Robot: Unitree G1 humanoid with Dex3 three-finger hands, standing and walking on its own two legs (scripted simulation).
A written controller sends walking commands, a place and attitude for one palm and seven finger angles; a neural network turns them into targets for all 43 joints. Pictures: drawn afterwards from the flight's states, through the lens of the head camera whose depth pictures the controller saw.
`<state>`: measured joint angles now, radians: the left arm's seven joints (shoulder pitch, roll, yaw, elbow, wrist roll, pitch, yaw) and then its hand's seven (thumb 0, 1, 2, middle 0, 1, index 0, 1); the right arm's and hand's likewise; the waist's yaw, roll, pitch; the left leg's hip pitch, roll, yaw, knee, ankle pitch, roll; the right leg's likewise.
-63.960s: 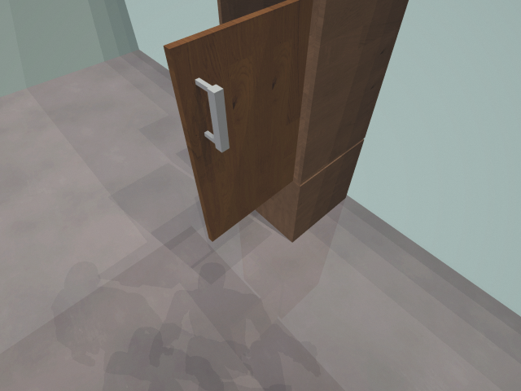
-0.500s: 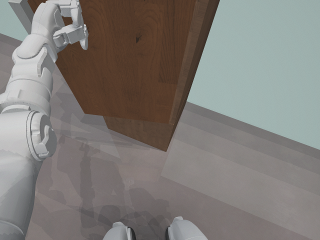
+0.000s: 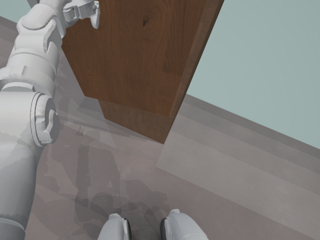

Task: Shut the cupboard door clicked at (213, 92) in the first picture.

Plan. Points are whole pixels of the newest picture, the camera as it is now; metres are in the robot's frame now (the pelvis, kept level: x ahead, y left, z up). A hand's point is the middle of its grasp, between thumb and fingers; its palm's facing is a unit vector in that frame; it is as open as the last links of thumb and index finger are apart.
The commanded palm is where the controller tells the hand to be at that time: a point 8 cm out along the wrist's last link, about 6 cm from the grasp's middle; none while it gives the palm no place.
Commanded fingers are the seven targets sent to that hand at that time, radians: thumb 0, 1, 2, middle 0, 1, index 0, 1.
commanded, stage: pull the fist back off the door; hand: left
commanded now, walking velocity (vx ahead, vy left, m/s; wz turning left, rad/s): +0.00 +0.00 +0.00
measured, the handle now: out of the picture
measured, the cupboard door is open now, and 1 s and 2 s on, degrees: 11 5 5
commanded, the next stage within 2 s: draw the hand back to the body in 0.86 s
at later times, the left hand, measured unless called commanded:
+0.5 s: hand (107, 6) +0.58 +0.03 +0.17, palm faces +0.05 -1.00 +0.01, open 3.1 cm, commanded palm +0.53 +0.08 +0.17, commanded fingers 0.00 0.90 0.90 -1.30 -1.50 -1.30 -1.50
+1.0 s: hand (115, 29) +0.51 +0.02 +0.18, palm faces +0.03 -1.00 -0.03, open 3.1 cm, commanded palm +0.47 +0.08 +0.17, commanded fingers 0.00 0.90 0.90 -1.30 -1.50 -1.30 -1.50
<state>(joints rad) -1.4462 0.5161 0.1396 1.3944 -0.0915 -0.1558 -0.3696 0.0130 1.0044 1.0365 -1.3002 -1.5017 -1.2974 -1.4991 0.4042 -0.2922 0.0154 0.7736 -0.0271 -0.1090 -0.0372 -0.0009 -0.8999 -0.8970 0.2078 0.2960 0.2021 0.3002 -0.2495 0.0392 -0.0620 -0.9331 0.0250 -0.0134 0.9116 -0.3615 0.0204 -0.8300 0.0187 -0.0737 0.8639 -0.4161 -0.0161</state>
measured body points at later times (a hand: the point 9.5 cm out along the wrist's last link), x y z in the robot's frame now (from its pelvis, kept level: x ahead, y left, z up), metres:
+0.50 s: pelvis +0.02 -0.01 +0.02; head +0.13 -0.02 +0.45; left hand +0.57 +0.08 +0.17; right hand -0.08 -0.24 -0.10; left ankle +0.03 +0.11 -0.69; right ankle -0.01 -0.11 -0.69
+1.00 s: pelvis +0.02 -0.02 +0.03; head +0.07 -0.04 +0.48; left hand +0.50 +0.07 +0.18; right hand +0.11 -0.27 -0.09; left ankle +0.03 +0.11 -0.69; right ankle -0.01 -0.12 -0.69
